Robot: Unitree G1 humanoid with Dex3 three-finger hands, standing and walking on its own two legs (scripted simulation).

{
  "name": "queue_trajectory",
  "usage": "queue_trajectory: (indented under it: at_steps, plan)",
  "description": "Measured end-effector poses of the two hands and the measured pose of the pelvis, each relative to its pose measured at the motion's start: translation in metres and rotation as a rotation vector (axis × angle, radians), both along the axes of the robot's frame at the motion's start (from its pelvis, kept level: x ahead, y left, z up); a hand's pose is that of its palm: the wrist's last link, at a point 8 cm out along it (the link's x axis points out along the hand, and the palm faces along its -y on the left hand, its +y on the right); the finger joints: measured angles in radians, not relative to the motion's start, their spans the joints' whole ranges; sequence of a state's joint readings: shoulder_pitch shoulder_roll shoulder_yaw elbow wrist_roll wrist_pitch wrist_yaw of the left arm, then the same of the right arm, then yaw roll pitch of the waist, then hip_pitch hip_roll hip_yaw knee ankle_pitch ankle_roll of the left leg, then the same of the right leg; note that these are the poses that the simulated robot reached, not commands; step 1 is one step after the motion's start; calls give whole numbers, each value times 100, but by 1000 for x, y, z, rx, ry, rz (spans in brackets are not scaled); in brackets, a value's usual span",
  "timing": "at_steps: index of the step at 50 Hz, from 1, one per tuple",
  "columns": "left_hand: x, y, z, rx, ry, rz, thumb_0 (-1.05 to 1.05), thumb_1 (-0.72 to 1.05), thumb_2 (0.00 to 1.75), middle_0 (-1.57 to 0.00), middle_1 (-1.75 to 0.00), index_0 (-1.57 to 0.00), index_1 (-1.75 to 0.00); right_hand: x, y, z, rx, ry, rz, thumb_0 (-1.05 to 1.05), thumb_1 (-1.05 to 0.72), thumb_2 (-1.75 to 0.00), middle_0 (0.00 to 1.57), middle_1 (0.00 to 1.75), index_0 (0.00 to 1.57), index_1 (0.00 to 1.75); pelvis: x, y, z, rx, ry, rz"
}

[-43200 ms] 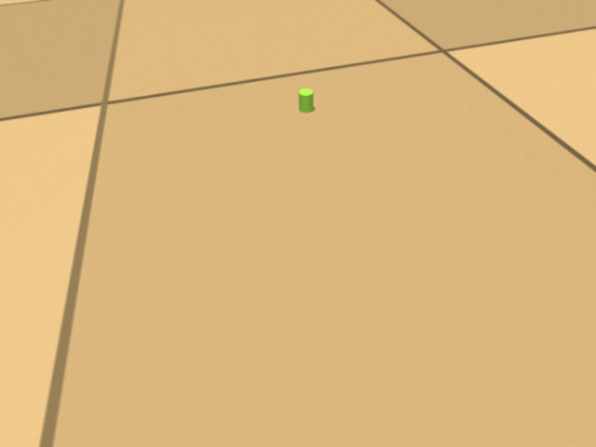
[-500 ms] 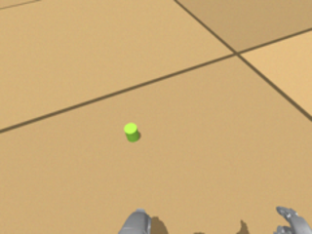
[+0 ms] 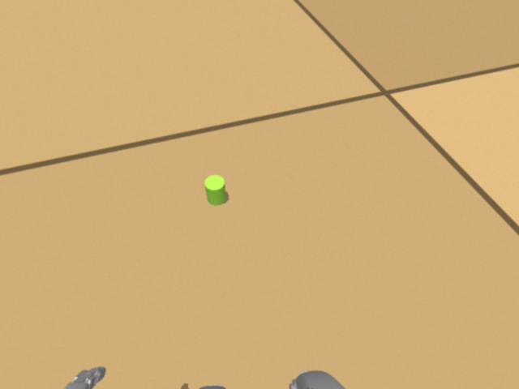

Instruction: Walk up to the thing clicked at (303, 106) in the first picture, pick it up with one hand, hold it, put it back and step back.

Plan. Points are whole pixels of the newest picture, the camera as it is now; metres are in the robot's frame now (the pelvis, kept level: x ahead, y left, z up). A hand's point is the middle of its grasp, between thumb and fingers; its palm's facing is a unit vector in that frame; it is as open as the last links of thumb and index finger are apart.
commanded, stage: step back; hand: left
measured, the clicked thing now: (215, 190) +1.00 +0.22 -0.70
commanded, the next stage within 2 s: stand in 1.02 s
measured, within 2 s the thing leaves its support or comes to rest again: neither
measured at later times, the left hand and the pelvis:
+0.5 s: hand out of the picture +0.00 +0.29 -0.15, palm faces +0.01 -0.91 -0.41, open 7.4 cm; pelvis -0.04 +0.01 +0.00, yaw +0 degrees
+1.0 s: hand out of the picture +0.11 +0.24 -0.14, palm faces +0.02 -0.93 -0.35, open 7.4 cm; pelvis -0.01 -0.01 -0.01, yaw +1 degrees
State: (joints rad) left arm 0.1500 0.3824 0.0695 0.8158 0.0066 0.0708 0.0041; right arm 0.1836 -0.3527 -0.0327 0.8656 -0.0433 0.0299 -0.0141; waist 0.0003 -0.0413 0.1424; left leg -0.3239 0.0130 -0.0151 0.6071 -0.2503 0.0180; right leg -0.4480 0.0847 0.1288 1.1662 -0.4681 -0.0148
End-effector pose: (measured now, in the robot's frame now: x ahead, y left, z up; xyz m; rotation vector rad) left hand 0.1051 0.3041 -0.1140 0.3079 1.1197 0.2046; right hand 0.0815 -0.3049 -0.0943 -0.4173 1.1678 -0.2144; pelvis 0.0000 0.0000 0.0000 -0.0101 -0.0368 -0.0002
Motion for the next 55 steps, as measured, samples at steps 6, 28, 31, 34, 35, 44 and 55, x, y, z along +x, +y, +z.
queue_trajectory:
  at_steps: [6, 28, 31, 34, 35, 44, 55]
  plan:
    - [-70, -10, -7, 34, 88, -17, 1, 91, 90, -20, -30, -20, -30, -5, -28, -2, 8, -133, -9, 1, -90, -90, 20, 30, 21, 30, -32, -16, -10, 0, -9, -64]
    - [-98, 32, 10, 58, 120, 36, 1, 91, 90, -20, -30, -20, -30, -67, 11, -7, 69, 10, -48, 1, -90, -90, 20, 30, 20, 30, -32, 12, 5, 11, -12, 7]
    - [-76, 30, 11, 46, 76, 13, 1, 91, 90, -20, -30, -20, -30, -67, 10, -1, 59, 8, -59, 1, -90, -90, 20, 30, 21, 30, -26, 9, 8, 13, -17, 0]
    - [-54, 22, 11, 37, 42, -5, 1, 91, 90, -20, -30, -20, -30, -64, 3, -1, 44, 10, -69, 1, -90, -90, 20, 30, 21, 30, -20, 5, 6, 17, -25, -6]
    - [-47, 19, 10, 35, 31, -10, 1, 91, 90, -20, -30, -20, -30, -63, 0, -2, 41, 10, -73, 1, -90, -90, 20, 30, 21, 30, -19, 3, 5, 19, -28, -8]
    - [-16, -22, 5, 26, -26, -17, 1, 91, 90, -20, -30, -20, -30, -31, -18, -30, 72, 8, -78, 1, -90, -90, 20, 30, 20, 30, -10, -17, -8, 12, -32, 1]
    - [-13, -10, 4, 1, -8, 31, 1, 90, 90, -21, -30, -20, -30, -33, 0, -24, 68, 66, -25, 1, -90, -90, 20, 30, 20, 29, -7, -5, -1, 29, -8, 20]
